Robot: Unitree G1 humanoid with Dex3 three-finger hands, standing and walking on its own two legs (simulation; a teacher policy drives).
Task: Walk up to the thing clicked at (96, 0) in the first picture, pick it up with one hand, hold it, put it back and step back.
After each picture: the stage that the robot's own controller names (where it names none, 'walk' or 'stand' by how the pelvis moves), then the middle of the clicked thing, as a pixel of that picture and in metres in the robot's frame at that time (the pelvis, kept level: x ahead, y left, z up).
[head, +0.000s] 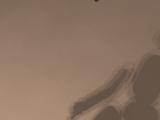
stand; out of the picture +2.37 -0.19 -0.72
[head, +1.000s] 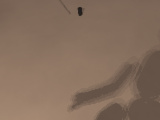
walk; (80, 11) +2.22 +0.18 -0.70
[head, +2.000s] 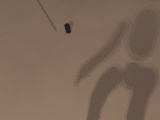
walk; (67, 28) +1.61 +0.33 -0.72
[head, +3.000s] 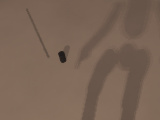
walk; (62, 57) +1.11 +0.31 -0.72
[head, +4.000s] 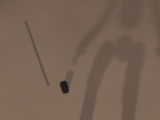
walk; (64, 87) +0.74 +0.26 -0.71
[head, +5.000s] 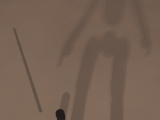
stand; (60, 116) +0.47 +0.19 -0.69
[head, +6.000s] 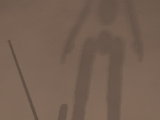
stand; out of the picture +0.42 +0.21 -0.72
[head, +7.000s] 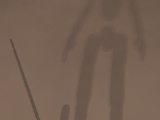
stand; out of the picture +0.39 +0.20 -0.73
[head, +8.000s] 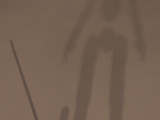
stand; out of the picture +0.38 +0.21 -0.73
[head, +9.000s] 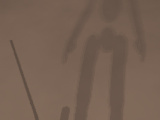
stand; out of the picture +0.38 +0.20 -0.73
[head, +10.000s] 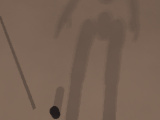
go down; (55, 112) +0.40 +0.20 -0.70
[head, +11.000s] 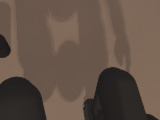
go down; out of the picture +0.46 +0.28 -0.28
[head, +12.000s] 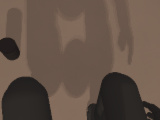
close in; (10, 49) +0.45 +0.28 -0.29
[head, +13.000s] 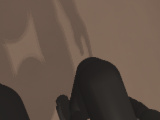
close; out of the picture +0.43 +0.32 -0.22
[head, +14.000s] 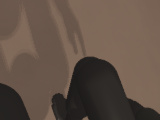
close; out of the picture +0.42 +0.32 -0.22
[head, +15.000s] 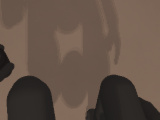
lift; out of the picture +0.35 +0.29 -0.09
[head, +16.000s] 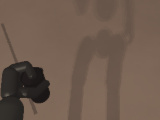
hold; (36, 86) +0.33 +0.17 +0.03
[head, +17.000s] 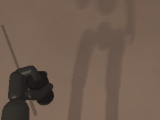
hold; (41, 89) +0.33 +0.17 -0.01
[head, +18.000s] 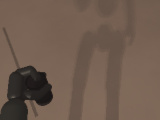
hold; (40, 89) +0.33 +0.17 -0.01
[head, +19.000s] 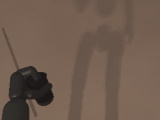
crouch; (41, 89) +0.33 +0.17 -0.02
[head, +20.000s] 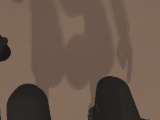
lower; out of the picture +0.45 +0.26 -0.11
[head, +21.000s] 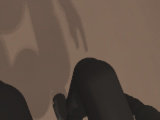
lower; out of the picture +0.41 +0.34 -0.23
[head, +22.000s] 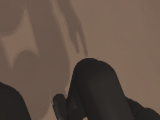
lower; out of the picture +0.40 +0.34 -0.23
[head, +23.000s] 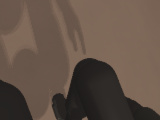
lower; out of the picture +0.40 +0.34 -0.23
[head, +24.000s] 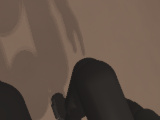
lower; out of the picture +0.40 +0.34 -0.23
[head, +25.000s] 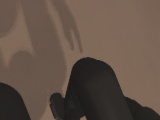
open; out of the picture +0.40 +0.34 -0.22
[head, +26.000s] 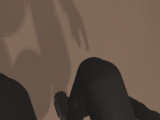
stand; out of the picture +0.40 +0.33 -0.23
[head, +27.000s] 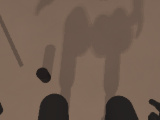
walk; (44, 75) +0.44 +0.24 -0.47
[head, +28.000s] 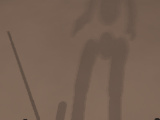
stand; out of the picture +0.39 +0.20 -0.67
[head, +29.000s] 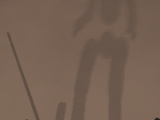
stand; out of the picture +0.38 +0.22 -0.67
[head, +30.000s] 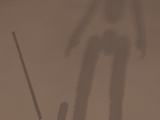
stand; out of the picture +0.39 +0.21 -0.70
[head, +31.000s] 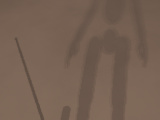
stand; out of the picture +0.39 +0.20 -0.73
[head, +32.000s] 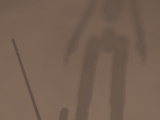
stand; out of the picture +0.37 +0.22 -0.73
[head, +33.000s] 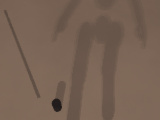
walk; (56, 105) +0.45 +0.18 -0.69
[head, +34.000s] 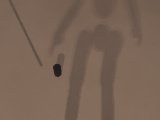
walk; (57, 70) +0.77 +0.22 -0.71
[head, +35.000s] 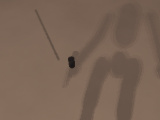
stand; (71, 62) +1.07 +0.20 -0.71
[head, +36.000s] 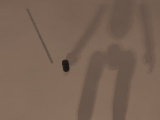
stand; (65, 65) +0.99 +0.21 -0.72
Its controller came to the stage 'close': yes
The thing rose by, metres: 0.69
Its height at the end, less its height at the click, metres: +0.00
